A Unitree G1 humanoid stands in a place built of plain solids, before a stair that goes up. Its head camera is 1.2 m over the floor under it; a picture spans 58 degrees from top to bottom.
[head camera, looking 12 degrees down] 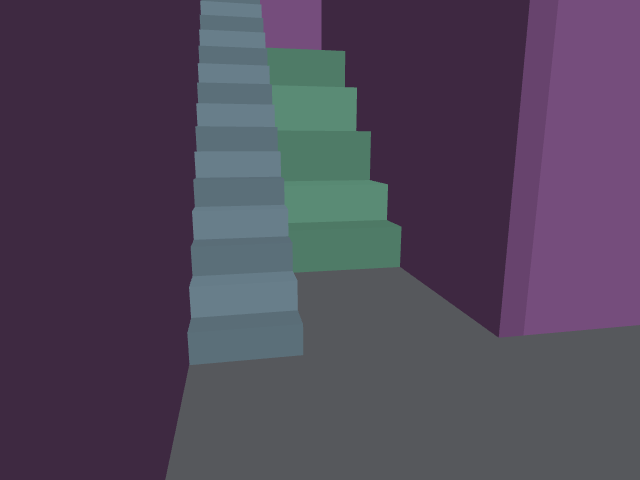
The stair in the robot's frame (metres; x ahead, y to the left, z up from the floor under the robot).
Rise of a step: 0.20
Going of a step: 0.22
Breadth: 0.65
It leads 11 degrees to the left of straight ahead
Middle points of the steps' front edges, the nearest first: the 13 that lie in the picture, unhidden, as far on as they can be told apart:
2.31 0.42 0.20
2.52 0.46 0.39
2.74 0.50 0.59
2.95 0.54 0.78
3.17 0.58 0.98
3.38 0.63 1.17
3.60 0.67 1.37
3.82 0.71 1.56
4.03 0.75 1.76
4.25 0.79 1.95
4.46 0.83 2.15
4.68 0.88 2.35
4.90 0.92 2.54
